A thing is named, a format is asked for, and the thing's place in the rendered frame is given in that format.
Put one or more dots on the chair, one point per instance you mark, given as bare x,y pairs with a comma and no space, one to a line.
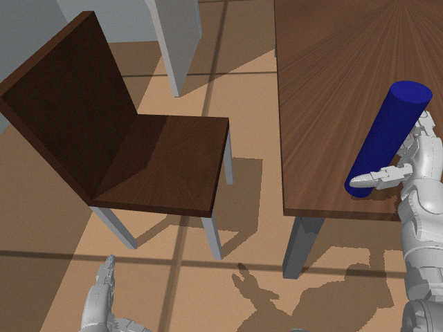
70,102

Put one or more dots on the left robot hand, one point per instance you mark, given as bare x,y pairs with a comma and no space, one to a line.
97,308

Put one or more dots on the right robot hand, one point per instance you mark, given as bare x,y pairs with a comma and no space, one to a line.
420,158

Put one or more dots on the right robot arm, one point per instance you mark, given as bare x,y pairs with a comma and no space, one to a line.
421,214

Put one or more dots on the can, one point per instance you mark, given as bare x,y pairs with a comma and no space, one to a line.
402,107

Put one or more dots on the table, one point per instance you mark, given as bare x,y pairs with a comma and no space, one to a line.
336,61

